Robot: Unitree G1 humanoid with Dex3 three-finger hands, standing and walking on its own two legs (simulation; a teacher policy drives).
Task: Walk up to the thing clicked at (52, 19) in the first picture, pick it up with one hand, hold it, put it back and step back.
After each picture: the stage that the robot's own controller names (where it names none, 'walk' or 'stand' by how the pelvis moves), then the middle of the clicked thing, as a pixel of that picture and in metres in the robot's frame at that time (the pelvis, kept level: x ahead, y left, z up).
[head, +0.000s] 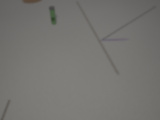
stand; (52, 15) +1.88 +0.41 -0.66
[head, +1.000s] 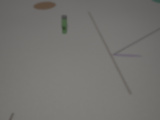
walk; (64, 24) +1.77 +0.21 -0.64
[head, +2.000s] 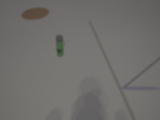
walk; (59, 46) +1.17 +0.18 -0.65
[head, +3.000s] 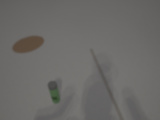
walk; (54, 92) +0.69 +0.23 -0.63
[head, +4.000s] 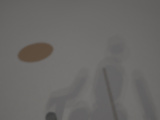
walk; out of the picture +0.40 +0.22 -0.63
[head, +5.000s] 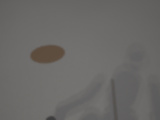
stand; out of the picture +0.40 +0.20 -0.65
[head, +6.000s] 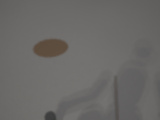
stand; out of the picture +0.40 +0.20 -0.63
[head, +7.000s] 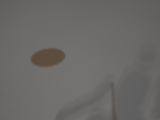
stand; out of the picture +0.38 +0.24 -0.66
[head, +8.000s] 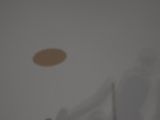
stand; out of the picture +0.41 +0.23 -0.66
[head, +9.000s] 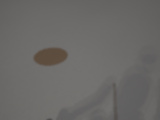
stand; out of the picture +0.40 +0.22 -0.66
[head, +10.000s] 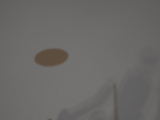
stand; out of the picture +0.40 +0.22 -0.66
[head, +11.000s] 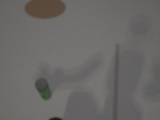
go down; (44, 90) +0.44 +0.22 -0.50
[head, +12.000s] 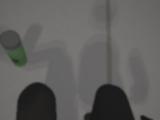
go down; (15, 51) +0.48 +0.28 -0.26
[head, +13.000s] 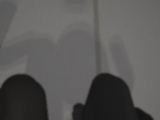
close in; out of the picture +0.46 +0.31 -0.20
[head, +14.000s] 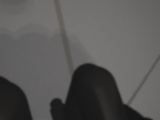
close; out of the picture +0.44 +0.34 -0.16
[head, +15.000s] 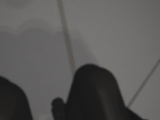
lift; out of the picture +0.42 +0.33 -0.16
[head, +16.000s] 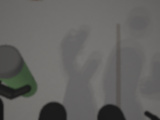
lift; (18, 77) +0.34 +0.21 +0.01
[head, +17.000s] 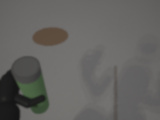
hold; (34, 89) +0.31 +0.17 +0.02
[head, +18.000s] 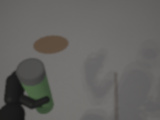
hold; (39, 90) +0.31 +0.15 +0.03
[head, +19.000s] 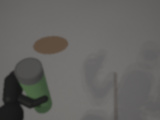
hold; (37, 90) +0.32 +0.16 +0.03
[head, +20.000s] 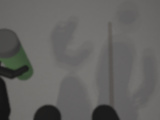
crouch; (16, 60) +0.41 +0.21 -0.03
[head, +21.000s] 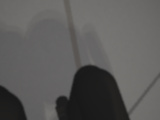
lower; out of the picture +0.44 +0.32 -0.16
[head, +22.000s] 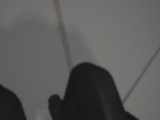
lower; out of the picture +0.44 +0.34 -0.16
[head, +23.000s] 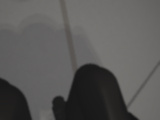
lower; out of the picture +0.42 +0.33 -0.16
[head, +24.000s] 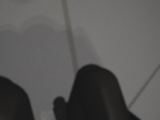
lower; out of the picture +0.41 +0.33 -0.16
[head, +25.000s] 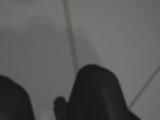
rest; out of the picture +0.41 +0.33 -0.16
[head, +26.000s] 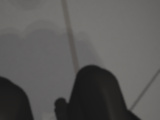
open; out of the picture +0.42 +0.33 -0.16
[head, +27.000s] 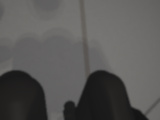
stand; out of the picture +0.43 +0.31 -0.18
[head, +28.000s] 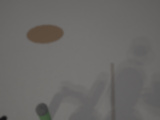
stand; (44, 115) +0.41 +0.22 -0.55
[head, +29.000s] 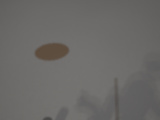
stand; out of the picture +0.41 +0.22 -0.60
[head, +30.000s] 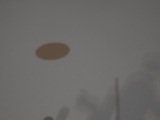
stand; out of the picture +0.40 +0.21 -0.60
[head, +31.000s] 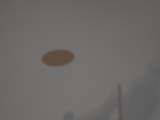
stand; out of the picture +0.42 +0.20 -0.65
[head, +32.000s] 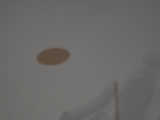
stand; out of the picture +0.39 +0.21 -0.66
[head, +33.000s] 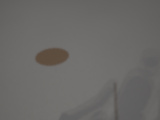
stand; out of the picture +0.38 +0.22 -0.66
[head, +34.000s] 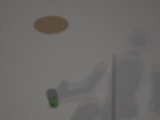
walk; (52, 99) +0.48 +0.17 -0.64
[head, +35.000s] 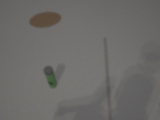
walk; (50, 77) +0.69 +0.27 -0.62
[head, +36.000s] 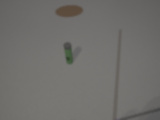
stand; (68, 54) +1.01 +0.20 -0.63
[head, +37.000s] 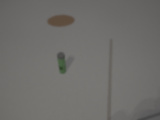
stand; (61, 63) +0.98 +0.20 -0.65
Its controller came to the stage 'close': yes
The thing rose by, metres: 0.67
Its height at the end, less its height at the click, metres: +0.00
